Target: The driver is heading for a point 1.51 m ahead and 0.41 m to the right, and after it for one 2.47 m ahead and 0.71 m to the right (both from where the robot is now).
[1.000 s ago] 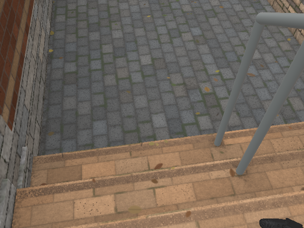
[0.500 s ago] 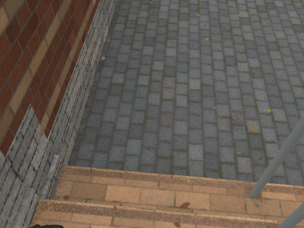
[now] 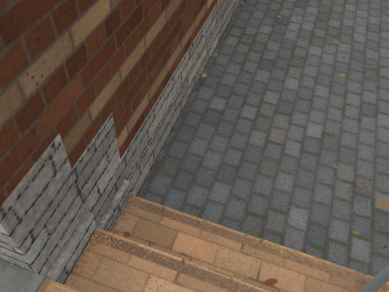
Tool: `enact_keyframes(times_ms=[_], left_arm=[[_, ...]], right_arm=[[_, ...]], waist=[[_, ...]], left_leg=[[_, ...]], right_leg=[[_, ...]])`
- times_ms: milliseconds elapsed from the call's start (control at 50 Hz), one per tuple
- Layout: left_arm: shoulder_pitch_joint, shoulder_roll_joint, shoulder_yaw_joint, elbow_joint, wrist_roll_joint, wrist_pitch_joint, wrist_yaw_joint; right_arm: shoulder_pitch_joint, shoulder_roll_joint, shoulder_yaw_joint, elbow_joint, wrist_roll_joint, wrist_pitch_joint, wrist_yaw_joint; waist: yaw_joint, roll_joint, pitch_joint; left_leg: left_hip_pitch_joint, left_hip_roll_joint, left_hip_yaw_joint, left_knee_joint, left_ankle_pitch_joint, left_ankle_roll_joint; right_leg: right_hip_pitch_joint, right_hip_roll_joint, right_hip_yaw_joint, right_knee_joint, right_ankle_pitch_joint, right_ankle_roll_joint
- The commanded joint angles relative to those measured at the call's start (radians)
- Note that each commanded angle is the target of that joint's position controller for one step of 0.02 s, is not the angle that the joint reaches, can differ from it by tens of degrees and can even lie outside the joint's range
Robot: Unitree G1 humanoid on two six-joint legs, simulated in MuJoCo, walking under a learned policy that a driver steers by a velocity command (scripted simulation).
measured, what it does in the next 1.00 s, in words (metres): stands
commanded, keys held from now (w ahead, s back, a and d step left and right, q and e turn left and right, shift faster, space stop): no key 1.00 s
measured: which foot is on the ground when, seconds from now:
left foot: down 0.00-1.00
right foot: down 0.00-1.00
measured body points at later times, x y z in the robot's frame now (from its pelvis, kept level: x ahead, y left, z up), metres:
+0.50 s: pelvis +0.00 +0.00 +0.01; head +0.01 +0.01 +0.46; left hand +0.04 +0.27 -0.14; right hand +0.09 -0.25 -0.13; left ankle +0.00 +0.11 -0.73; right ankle +0.01 -0.15 -0.73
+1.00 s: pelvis +0.01 +0.00 +0.01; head +0.02 +0.01 +0.46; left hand -0.01 +0.24 -0.15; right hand +0.03 -0.24 -0.14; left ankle +0.00 +0.11 -0.73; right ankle +0.01 -0.15 -0.73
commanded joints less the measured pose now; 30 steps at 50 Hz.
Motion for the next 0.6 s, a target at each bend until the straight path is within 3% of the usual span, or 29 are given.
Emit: enact_keyframes(times_ms=[20, 40, 100, 140, 160, 180, 200, 220, 240, 360, 600], left_arm=[[-0.055, 0.074, 0.019, -0.071, 0.012, -0.026, 0.000], [-0.039, 0.079, 0.022, -0.057, 0.016, -0.021, 0.003], [0.022, 0.059, 0.013, -0.026, 0.009, -0.020, 0.006], [0.039, 0.051, 0.006, -0.012, 0.014, -0.022, 0.012], [0.050, 0.073, 0.008, -0.006, 0.020, -0.023, 0.017], [0.064, 0.099, 0.010, -0.004, 0.020, -0.020, 0.021], [0.052, 0.141, 0.022, 0.018, 0.005, -0.019, 0.022], [0.058, 0.097, 0.016, 0.024, 0.002, -0.020, 0.019], [0.059, 0.084, 0.012, 0.040, 0.006, -0.020, 0.021], [0.086, 0.074, 0.012, 0.096, 0.007, -0.022, 0.037], [0.158, 0.048, 0.009, 0.204, 0.007, -0.007, 0.053]], right_arm=[[-0.062, -0.122, -0.028, -0.061, -0.014, -0.046, -0.001], [-0.061, -0.112, -0.024, -0.048, -0.001, -0.058, -0.002], [-0.061, -0.084, -0.013, -0.021, 0.007, -0.068, -0.001], [-0.050, -0.072, -0.012, 0.001, 0.020, -0.069, 0.002], [-0.024, -0.084, -0.017, 0.013, 0.028, -0.074, 0.002], [-0.006, -0.088, -0.018, 0.027, 0.024, -0.078, 0.004], [0.019, -0.084, -0.019, 0.025, 0.019, -0.077, 0.005], [-0.010, -0.094, -0.020, 0.043, 0.019, -0.075, 0.002], [-0.023, -0.087, -0.021, 0.041, 0.023, -0.074, -0.001], [-0.014, -0.058, -0.019, 0.090, 0.025, -0.074, -0.001], [0.032, -0.059, -0.015, 0.217, 0.032, -0.085, 0.000]], waist=[[-0.013, 0.214, -0.059], [-0.017, 0.220, -0.048], [0.005, 0.196, -0.065], [0.014, 0.160, -0.071], [0.002, 0.123, -0.072], [-0.011, 0.083, -0.068], [-0.045, 0.000, -0.028], [-0.005, 0.025, -0.012], [-0.012, 0.013, -0.004], [-0.010, 0.023, -0.035], [-0.005, 0.048, -0.006]], left_leg=[[0.017, 0.225, -0.269, -0.270, 0.010, 0.154], [0.028, 0.216, -0.254, -0.258, 0.066, 0.140], [0.035, 0.190, -0.205, -0.197, 0.302, 0.134], [0.031, 0.153, -0.176, -0.170, 0.272, 0.097], [0.020, 0.129, -0.170, -0.163, 0.176, 0.069], [-0.010, 0.103, -0.167, -0.159, 0.085, 0.053], [-0.028, 0.070, -0.136, -0.197, 0.043, 0.034], [-0.007, 0.065, -0.121, -0.176, 0.024, 0.019], [-0.003, 0.062, -0.107, -0.171, 0.022, 0.018], [0.031, 0.053, -0.081, -0.160, 0.118, 0.018], [0.024, 0.046, -0.058, -0.177, 0.141, 0.006]], right_leg=[[-0.036, -0.008, 0.050, 0.082, -0.069, 0.016], [-0.040, -0.015, 0.062, 0.085, -0.054, 0.025], [0.038, -0.018, 0.060, 0.054, -0.042, 0.045], [0.126, -0.023, 0.058, -0.111, 0.164, 0.045], [0.174, -0.031, 0.074, -0.152, 0.269, 0.044], [0.213, -0.046, 0.079, -0.153, 0.342, 0.037], [0.169, -0.026, 0.076, -0.135, 0.245, 0.014], [0.146, -0.019, 0.081, -0.166, 0.193, 0.006], [0.137, -0.019, 0.084, -0.182, 0.183, 0.008], [0.176, -0.014, 0.081, -0.194, 0.214, 0.011], [0.196, -0.002, 0.070, -0.202, 0.223, 0.004]])
Velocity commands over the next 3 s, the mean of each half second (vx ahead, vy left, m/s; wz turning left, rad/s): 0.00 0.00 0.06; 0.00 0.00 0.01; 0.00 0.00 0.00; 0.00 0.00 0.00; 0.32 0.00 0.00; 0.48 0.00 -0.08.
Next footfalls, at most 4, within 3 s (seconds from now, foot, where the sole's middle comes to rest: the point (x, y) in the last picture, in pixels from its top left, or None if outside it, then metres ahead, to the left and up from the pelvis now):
2.68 left None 0.31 0.09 -0.77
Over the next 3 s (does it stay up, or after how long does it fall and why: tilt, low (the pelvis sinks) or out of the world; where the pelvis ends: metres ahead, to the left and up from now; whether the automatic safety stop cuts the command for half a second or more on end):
stays up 0.36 -0.04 -0.07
